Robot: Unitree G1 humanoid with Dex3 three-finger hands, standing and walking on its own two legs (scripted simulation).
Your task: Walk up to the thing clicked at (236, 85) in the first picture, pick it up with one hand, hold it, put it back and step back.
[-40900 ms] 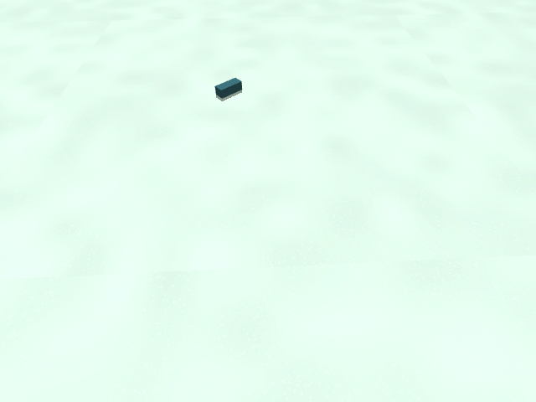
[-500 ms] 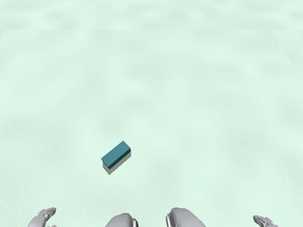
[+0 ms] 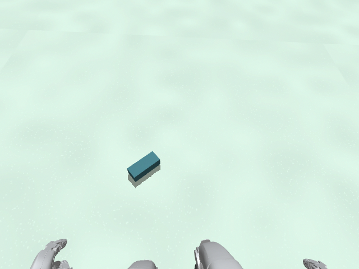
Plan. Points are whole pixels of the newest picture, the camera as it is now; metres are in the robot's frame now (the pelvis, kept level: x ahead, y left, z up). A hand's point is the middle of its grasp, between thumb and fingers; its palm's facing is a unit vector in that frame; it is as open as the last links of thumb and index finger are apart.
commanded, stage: step back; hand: left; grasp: from above
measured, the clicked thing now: (144, 166) +0.68 +0.18 -0.73
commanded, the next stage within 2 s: none
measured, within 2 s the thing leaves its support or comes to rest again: neither
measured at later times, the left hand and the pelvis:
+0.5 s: hand out of the picture -0.08 +0.22 -0.13, palm faces -0.07 -0.90 -0.42, open 7.4 cm; pelvis -0.16 -0.05 +0.00, yaw -4 degrees
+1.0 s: hand out of the picture -0.27 +0.19 -0.15, palm faces -0.05 -0.91 -0.41, open 7.4 cm; pelvis -0.35 -0.08 -0.01, yaw -2 degrees
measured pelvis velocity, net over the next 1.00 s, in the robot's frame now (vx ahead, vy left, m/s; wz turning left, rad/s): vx -0.35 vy -0.08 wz -0.04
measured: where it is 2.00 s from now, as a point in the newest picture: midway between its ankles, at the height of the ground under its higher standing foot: outside the picture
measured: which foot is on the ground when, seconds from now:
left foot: down 0.00-0.34, up 0.36-0.64, down 0.66-0.98, up 1.00-1.00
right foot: up 0.00-0.30, down 0.32-0.66, up 0.68-0.94, down 0.96-1.00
